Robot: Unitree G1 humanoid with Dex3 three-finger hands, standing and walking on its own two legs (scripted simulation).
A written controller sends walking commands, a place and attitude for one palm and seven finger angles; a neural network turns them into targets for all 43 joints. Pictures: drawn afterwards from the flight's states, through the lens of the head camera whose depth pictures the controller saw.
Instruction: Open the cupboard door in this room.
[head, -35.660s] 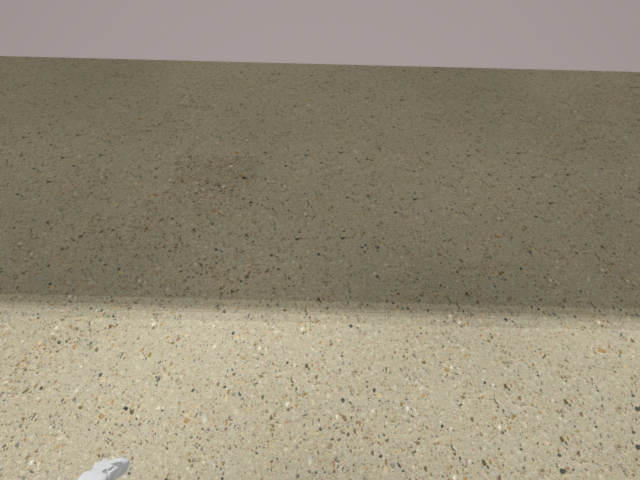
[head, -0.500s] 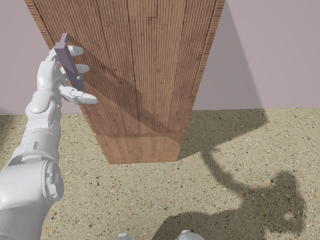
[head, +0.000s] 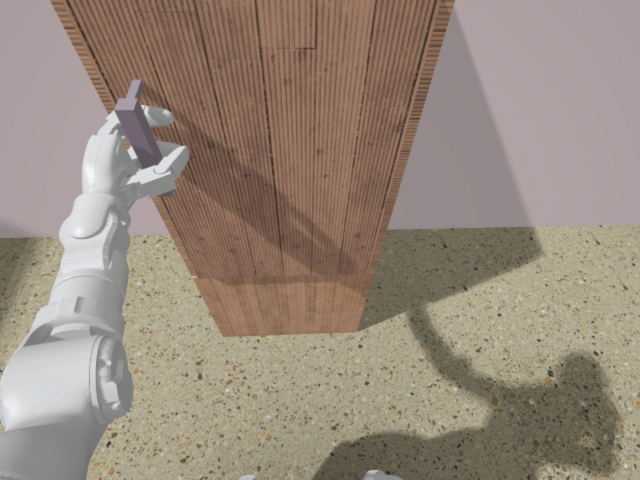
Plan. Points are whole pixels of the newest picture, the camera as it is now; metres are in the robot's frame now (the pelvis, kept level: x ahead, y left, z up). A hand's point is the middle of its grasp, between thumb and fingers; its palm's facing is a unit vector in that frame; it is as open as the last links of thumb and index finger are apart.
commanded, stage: close the thumb around the handle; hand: left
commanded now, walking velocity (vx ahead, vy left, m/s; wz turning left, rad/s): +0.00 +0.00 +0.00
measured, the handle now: (151, 141) +0.52 +0.20 +0.11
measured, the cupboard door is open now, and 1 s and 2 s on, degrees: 0 20 40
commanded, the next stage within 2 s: pull the door open along its arc in 0.18 s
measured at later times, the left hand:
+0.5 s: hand (162, 178) +0.46 +0.18 +0.11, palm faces +0.00 -1.00 +0.00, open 5.7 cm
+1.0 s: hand (192, 242) +0.36 +0.13 +0.12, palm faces +0.44 -0.90 +0.03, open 5.9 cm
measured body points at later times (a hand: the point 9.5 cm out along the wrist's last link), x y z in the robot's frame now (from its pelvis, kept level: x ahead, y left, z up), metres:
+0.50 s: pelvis +0.00 +0.00 +0.00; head +0.06 +0.00 +0.45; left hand +0.45 +0.23 +0.12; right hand +0.04 -0.26 -0.12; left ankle -0.01 +0.11 -0.71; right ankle -0.01 -0.11 -0.71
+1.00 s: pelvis -0.01 -0.01 +0.01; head +0.01 -0.02 +0.46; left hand +0.33 +0.17 +0.12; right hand +0.19 -0.21 -0.08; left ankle -0.01 +0.11 -0.71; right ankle -0.01 -0.11 -0.71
